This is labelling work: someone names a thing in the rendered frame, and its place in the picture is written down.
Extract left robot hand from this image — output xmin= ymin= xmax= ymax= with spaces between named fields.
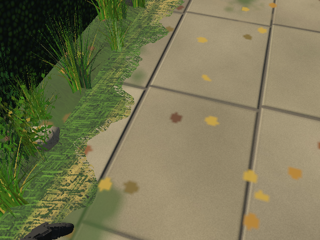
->
xmin=20 ymin=222 xmax=74 ymax=240

